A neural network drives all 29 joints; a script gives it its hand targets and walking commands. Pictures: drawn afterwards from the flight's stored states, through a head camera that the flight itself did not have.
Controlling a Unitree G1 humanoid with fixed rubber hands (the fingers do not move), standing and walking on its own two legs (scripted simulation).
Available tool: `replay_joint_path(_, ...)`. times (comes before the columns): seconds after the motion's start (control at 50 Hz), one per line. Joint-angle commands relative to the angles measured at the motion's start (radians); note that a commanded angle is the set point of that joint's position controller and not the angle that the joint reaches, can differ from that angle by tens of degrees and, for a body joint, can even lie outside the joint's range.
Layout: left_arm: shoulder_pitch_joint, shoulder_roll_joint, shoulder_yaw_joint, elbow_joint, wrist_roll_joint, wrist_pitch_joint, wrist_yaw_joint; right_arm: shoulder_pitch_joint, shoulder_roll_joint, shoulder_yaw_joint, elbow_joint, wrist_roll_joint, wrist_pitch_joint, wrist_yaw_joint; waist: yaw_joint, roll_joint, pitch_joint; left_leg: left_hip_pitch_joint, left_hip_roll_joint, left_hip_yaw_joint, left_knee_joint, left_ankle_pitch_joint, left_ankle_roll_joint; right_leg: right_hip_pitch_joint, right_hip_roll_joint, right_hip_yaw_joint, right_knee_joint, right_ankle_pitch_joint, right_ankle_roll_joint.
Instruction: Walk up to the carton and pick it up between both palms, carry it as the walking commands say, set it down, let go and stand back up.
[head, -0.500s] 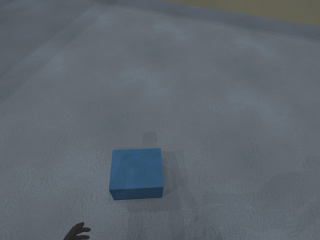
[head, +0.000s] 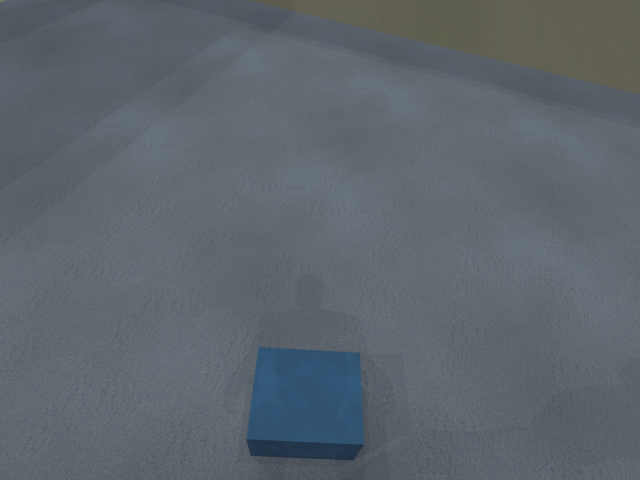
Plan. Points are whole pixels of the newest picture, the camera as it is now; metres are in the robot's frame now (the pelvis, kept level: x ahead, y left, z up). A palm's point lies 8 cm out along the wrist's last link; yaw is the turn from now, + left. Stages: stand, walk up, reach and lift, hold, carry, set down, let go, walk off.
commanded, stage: walk up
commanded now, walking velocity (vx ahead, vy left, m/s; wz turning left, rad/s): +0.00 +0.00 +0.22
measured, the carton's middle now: (305, 403) +0.44 +0.00 -0.68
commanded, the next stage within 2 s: none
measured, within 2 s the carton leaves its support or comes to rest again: neither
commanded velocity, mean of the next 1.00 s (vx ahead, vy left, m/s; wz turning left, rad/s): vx -0.02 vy -0.03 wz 0.05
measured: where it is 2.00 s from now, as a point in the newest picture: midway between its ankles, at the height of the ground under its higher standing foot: outside the picture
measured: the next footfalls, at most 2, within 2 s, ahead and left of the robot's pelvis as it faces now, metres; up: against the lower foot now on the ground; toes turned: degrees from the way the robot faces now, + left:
right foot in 0.14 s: +0.03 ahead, -0.10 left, +0.00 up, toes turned -5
left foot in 0.52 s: -0.04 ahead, +0.13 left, +0.00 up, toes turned +3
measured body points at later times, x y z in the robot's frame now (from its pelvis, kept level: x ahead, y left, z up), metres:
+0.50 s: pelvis -0.02 +0.01 +0.00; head +0.00 +0.01 +0.45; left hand +0.00 +0.25 -0.15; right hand +0.07 -0.23 -0.15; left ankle -0.08 +0.13 -0.72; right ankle -0.01 -0.10 -0.74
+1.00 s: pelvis -0.04 -0.01 +0.00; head -0.03 +0.00 +0.45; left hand -0.02 +0.24 -0.15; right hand -0.02 -0.25 -0.14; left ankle -0.08 +0.13 -0.73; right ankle -0.06 -0.10 -0.74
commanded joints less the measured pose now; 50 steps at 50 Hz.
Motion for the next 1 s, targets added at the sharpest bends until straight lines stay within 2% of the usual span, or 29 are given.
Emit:
replay_joint_path(0.0,0.051,0.052,0.043,-0.037,-0.021,0.003,0.032,0.079,-0.215,-0.061,-0.032,-0.024,0.018,-0.021,-0.021,0.198,-0.127,0.151,0.214,-0.345,-0.193,0.371,0.134,-0.013,0.003,0.064,-0.143,0.07,-0.013)
replay_joint_path(0.06,0.104,0.047,0.038,-0.009,-0.02,-0.016,0.033,0.068,-0.213,-0.061,-0.043,-0.018,0.026,-0.024,0.004,0.238,-0.164,0.127,0.183,-0.33,-0.163,0.339,0.1,0.09,0.02,0.06,-0.295,0.178,-0.028)
replay_joint_path(0.1,0.171,0.067,0.048,0.007,-0.023,-0.031,0.038,0.049,-0.183,-0.062,-0.052,-0.012,0.02,-0.022,0.05,0.13,-0.19,0.011,0.145,-0.297,-0.096,0.201,0.057,0.269,-0.05,0.092,-0.481,0.322,-0.044)
replay_joint_path(0.12,0.188,0.122,0.071,0.004,-0.008,-0.035,0.045,0.021,-0.134,-0.055,-0.081,-0.01,0.011,-0.018,0.081,0.062,-0.173,-0.131,0.052,-0.21,0.04,0.085,0.003,0.326,-0.215,0.262,-0.521,0.339,-0.092)
replay_joint_path(0.14,0.151,0.182,0.075,-0.015,-0.008,-0.033,0.049,-0.011,-0.106,-0.055,-0.093,-0.002,0.018,-0.015,0.073,-0.183,-0.08,-0.19,-0.067,-0.047,0.261,-0.266,-0.039,0.269,-0.424,0.328,-0.544,0.748,-0.173)
replay_joint_path(0.16,0.13,0.19,0.081,-0.012,0.001,-0.042,0.045,0.017,-0.112,-0.066,-0.094,-0.02,0.029,-0.018,0.062,-0.139,-0.145,-0.18,-0.033,-0.054,0.482,-0.394,-0.059,0.229,-0.494,0.336,-0.51,0.855,-0.254)
replay_joint_path(0.2,0.002,0.115,0.06,-0.051,0.004,-0.038,0.041,0.091,-0.122,-0.08,-0.054,-0.032,0.049,-0.01,-0.002,-0.05,-0.095,-0.129,-0.01,-0.067,0.656,-0.305,-0.072,0.077,-0.394,0.166,-0.513,0.709,-0.243)
replay_joint_path(0.24,-0.02,0.071,0.042,-0.044,-0.001,-0.046,0.049,0.12,-0.112,-0.082,-0.038,-0.028,0.059,-0.019,-0.021,-0.001,-0.055,-0.168,-0.009,-0.039,0.678,-0.267,-0.089,0.099,-0.333,0.097,-0.475,0.86,-0.225)
replay_joint_path(0.26,-0.011,0.061,0.038,-0.023,-0.016,-0.051,0.046,0.092,-0.098,-0.073,-0.046,-0.023,0.059,-0.017,-0.021,-0.034,-0.059,-0.157,-0.02,-0.024,0.62,-0.278,-0.102,0.126,-0.3,0.08,-0.452,0.995,-0.214)
replay_joint_path(0.3,0.112,0.082,0.048,0.004,0.003,-0.067,0.034,0.076,-0.095,-0.061,-0.027,-0.026,0.074,-0.009,0.02,-0.096,-0.118,-0.167,-0.018,-0.04,0.497,-0.223,-0.091,0.224,-0.291,0.156,-0.462,0.878,-0.163)
replay_joint_path(0.32,0.078,0.055,0.044,0.029,0.002,-0.067,0.029,0.05,-0.075,-0.039,-0.002,-0.017,0.062,-0.007,0.029,-0.152,-0.131,-0.088,0.004,-0.012,0.366,-0.2,-0.085,0.21,-0.228,0.08,-0.51,0.71,-0.164)
replay_joint_path(0.4,0.149,0.101,0.046,0.076,0.009,-0.072,0.032,-0.001,-0.074,-0.034,-0.008,-0.01,0.033,-0.018,0.061,-0.161,-0.111,-0.009,-0.002,0.014,0.125,-0.286,-0.092,0.298,-0.255,0.127,-0.445,0.923,-0.197)
replay_joint_path(0.42,0.143,0.117,0.049,0.074,0.015,-0.072,0.033,0.003,-0.082,-0.042,-0.006,-0.01,0.042,-0.02,0.058,-0.138,-0.087,-0.031,-0.013,0.003,0.091,-0.309,-0.085,0.311,-0.317,0.199,-0.432,1.017,-0.204)
replay_joint_path(0.48,0.084,0.084,0.05,0.092,-0.009,-0.056,0.026,0.113,-0.073,-0.022,0.032,-0.013,0.004,-0.026,-0.009,-0.121,-0.134,0.206,0.019,0.028,-0.18,-0.009,-0.07,0.177,-0.218,0.109,-0.434,0.581,-0.146)
replay_joint_path(0.52,0.078,-0.002,0.022,0.08,-0.008,-0.05,0.021,0.145,-0.156,-0.041,0.046,-0.027,-0.011,-0.03,0.0,0.188,-0.08,0.24,0.199,-0.178,-0.198,0.304,-0.014,0.031,-0.076,0.024,-0.351,0.269,-0.076)
replay_joint_path(0.54,0.058,0.0,0.025,0.07,-0.009,-0.037,0.021,0.167,-0.178,-0.039,0.043,-0.024,-0.013,-0.03,-0.001,0.196,-0.03,0.223,0.253,-0.253,-0.215,0.401,-0.005,-0.019,-0.053,0.058,-0.317,0.098,-0.067)
replay_joint_path(0.58,0.051,0.015,0.033,0.071,-0.015,-0.024,0.02,0.165,-0.163,-0.022,0.045,-0.024,-0.023,-0.037,-0.014,0.242,0.007,0.271,0.289,-0.27,-0.207,0.568,0.047,-0.06,-0.03,0.1,-0.25,0.054,-0.05)
replay_joint_path(0.62,0.051,0.033,0.044,0.087,-0.013,-0.014,0.014,0.206,-0.161,-0.028,0.07,-0.02,-0.027,-0.048,-0.025,0.179,-0.027,0.368,0.299,-0.275,-0.156,0.768,0.052,-0.127,-0.024,0.106,-0.169,0.052,-0.041)
replay_joint_path(0.66,0.038,0.017,0.044,0.083,-0.005,0.0,0.009,0.189,-0.14,-0.024,0.059,-0.024,-0.026,-0.05,-0.017,0.203,-0.022,0.282,0.29,-0.249,-0.179,0.662,0.084,-0.101,-0.026,0.105,-0.1,0.076,-0.039)
replay_joint_path(0.7,-0.003,0.061,0.065,0.069,-0.001,0.03,0.009,0.195,-0.189,-0.047,0.025,-0.03,-0.016,-0.058,-0.025,0.165,0.038,0.221,0.346,-0.344,-0.212,0.387,0.121,-0.179,-0.03,0.126,0.072,0.089,-0.031)
replay_joint_path(0.74,-0.02,0.043,0.056,0.055,0.004,0.021,0.013,0.181,-0.157,-0.036,0.007,-0.037,-0.019,-0.053,-0.02,0.14,0.048,0.121,0.323,-0.303,-0.257,0.237,0.133,-0.148,-0.042,0.139,0.08,0.106,-0.034)
replay_joint_path(0.8,0.021,0.011,0.034,0.056,-0.003,0.009,0.003,0.101,-0.141,-0.03,0.002,-0.036,-0.015,-0.043,-0.002,0.245,0.048,0.04,0.211,-0.192,-0.273,0.087,0.091,0.004,-0.018,0.074,-0.15,0.121,-0.043)
replay_joint_path(0.84,0.06,0.015,0.033,0.063,-0.01,-0.004,0.013,0.169,-0.17,-0.045,0.023,-0.041,-0.009,-0.048,-0.008,0.161,0.002,0.162,0.253,-0.236,-0.181,0.281,0.107,0.012,0.019,0.024,-0.313,0.131,-0.032)
replay_joint_path(0.86,0.076,-0.008,0.034,0.064,-0.012,-0.022,0.017,0.215,-0.141,-0.042,0.039,-0.036,-0.009,-0.044,-0.005,0.206,-0.074,0.21,0.218,-0.171,-0.113,0.407,0.081,0.096,0.006,0.007,-0.447,0.218,-0.043)
replay_joint_path(0.88,0.109,0.009,0.039,0.087,-0.019,-0.026,0.02,0.236,-0.155,-0.058,0.035,-0.034,-0.005,-0.052,-0.002,0.16,-0.113,0.249,0.228,-0.177,-0.055,0.427,0.081,0.132,0.003,-0.013,-0.514,0.282,-0.043)
replay_joint_path(0.92,0.182,0.08,0.06,0.105,-0.01,-0.05,0.026,0.208,-0.088,-0.043,-0.006,-0.023,-0.017,-0.045,0.037,-0.003,-0.211,0.101,0.128,-0.093,0.05,0.189,0.009,0.343,-0.19,0.126,-0.499,0.654,-0.085)
replay_joint_path(0.94,0.166,0.117,0.066,0.104,-0.005,-0.051,0.027,0.188,-0.063,-0.035,-0.02,-0.023,-0.013,-0.043,0.038,-0.138,-0.153,0.004,0.049,-0.022,0.109,-0.129,-0.025,0.348,-0.274,0.206,-0.489,0.869,-0.14)
replay_joint_path(0.96,0.159,0.143,0.063,0.099,-0.007,-0.053,0.023,0.175,-0.083,-0.05,-0.031,-0.017,-0.005,-0.047,0.041,-0.184,-0.132,-0.027,0.027,-0.008,0.252,-0.375,-0.045,0.29,-0.327,0.201,-0.457,1.077,-0.198)
replay_joint_path(0.98,0.146,0.099,0.042,0.11,0.005,-0.063,0.023,0.179,-0.067,-0.055,-0.012,-0.021,0.007,-0.043,0.036,-0.105,-0.137,-0.016,0.033,-0.058,0.318,-0.404,-0.067,0.232,-0.376,0.234,-0.496,1.015,-0.226)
